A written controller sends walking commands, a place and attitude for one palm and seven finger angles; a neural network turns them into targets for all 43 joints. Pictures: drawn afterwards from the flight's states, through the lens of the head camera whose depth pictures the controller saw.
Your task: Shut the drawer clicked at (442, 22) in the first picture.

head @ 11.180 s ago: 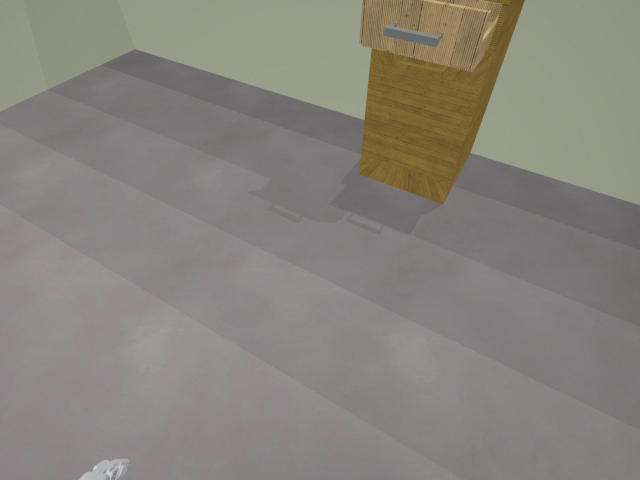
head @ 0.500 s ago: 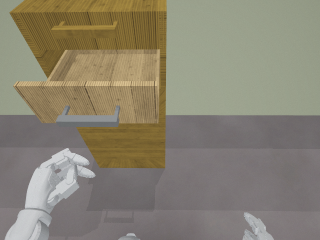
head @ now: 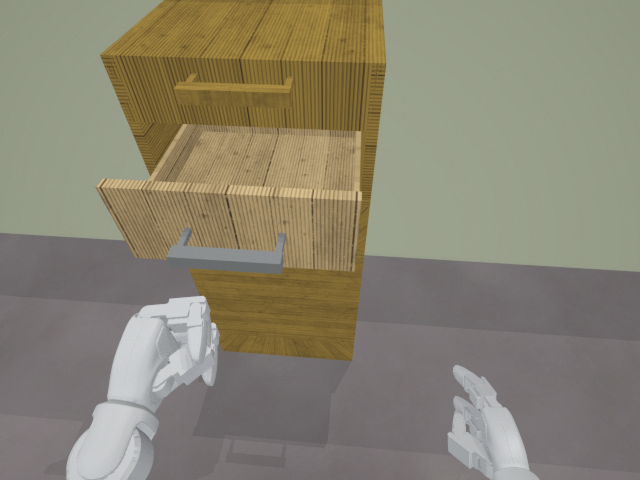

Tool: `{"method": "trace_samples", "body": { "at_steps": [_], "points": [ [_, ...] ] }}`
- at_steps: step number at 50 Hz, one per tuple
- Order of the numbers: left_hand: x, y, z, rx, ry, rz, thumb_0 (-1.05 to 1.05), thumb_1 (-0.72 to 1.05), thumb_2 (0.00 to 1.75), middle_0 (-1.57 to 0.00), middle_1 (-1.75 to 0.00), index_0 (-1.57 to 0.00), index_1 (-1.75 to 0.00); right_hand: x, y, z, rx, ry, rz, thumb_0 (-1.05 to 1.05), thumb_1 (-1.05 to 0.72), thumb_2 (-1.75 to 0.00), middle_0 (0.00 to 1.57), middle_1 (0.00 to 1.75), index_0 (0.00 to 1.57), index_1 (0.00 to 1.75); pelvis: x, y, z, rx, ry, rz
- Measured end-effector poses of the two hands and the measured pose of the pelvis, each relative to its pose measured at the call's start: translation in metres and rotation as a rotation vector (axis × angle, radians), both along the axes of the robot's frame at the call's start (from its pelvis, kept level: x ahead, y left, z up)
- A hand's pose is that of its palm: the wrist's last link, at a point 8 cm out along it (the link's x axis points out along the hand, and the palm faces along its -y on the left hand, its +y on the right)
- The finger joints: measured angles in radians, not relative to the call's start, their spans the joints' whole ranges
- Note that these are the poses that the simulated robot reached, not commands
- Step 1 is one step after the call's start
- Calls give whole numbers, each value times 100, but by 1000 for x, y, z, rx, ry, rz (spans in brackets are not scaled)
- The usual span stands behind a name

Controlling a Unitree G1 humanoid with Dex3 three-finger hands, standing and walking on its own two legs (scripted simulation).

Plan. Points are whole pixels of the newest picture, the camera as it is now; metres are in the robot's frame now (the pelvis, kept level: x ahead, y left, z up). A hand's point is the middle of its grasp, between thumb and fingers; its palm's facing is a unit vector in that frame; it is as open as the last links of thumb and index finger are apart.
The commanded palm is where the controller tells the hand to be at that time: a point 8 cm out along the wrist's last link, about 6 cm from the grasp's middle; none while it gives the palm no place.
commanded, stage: raise the hand and make a fist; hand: left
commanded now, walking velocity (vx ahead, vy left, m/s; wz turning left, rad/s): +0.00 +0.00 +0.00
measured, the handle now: (230, 248) +0.43 +0.18 +0.04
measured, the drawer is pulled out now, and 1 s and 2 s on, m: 0.17 0.17 0.17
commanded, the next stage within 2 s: bring the fist close to the handle in 0.56 s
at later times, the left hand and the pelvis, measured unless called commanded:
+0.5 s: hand (208, 332) +0.23 +0.14 +0.13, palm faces +0.02 -1.00 -0.07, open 3.3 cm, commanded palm +0.21 +0.19 +0.14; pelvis +0.00 -0.03 +0.01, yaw +0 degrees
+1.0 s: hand (209, 325) +0.26 +0.15 +0.10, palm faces -0.01 -1.00 -0.03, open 3.3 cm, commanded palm +0.24 +0.20 +0.10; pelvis +0.00 -0.02 +0.01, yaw +0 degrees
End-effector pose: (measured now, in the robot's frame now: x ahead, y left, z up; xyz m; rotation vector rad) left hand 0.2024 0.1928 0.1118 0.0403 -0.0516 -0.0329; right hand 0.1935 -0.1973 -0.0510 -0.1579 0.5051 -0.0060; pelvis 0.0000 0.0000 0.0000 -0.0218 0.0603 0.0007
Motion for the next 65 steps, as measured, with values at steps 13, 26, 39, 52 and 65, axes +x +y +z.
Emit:
{"method": "trace_samples", "body": {
  "at_steps": [13, 26, 39, 52, 65],
  "points": [
    [17, -8, 27, 15, -6, 10, 2, 90, 90, -140, -160, -140, -160, -23, -24, -4, -9, 76, -41, 1, -90, -90, 21, 30, 20, 30, 0, -11, 11, 14, -49, -8],
    [11, 0, 21, 28, 10, 58, 2, 90, 90, -140, -160, -140, -160, -35, -68, -2, -60, 77, -102, 1, -90, -90, 20, 30, 20, 30, -1, -29, 15, 19, -62, -8],
    [19, 7, 13, 2, 37, 38, 2, 90, 90, -140, -160, -140, -160, -29, -66, -2, -40, 52, -91, 1, -90, -90, 21, 30, 20, 30, 2, -32, 16, 23, -46, -9],
    [45, 14, -17, -17, 48, 18, 2, 90, 90, -140, -160, -140, -160, -39, -59, -14, -66, 119, -100, 1, -90, -90, 21, 30, 20, 30, -3, -22, 9, 15, -8, -8],
    [68, 2, -42, -22, 57, 5, 2, 90, 90, -140, -160, -140, -160, -63, -52, -31, -66, 222, -132, 1, -90, -90, 21, 30, 20, 30, -6, -10, 1, 15, 39, -24]
  ]
}}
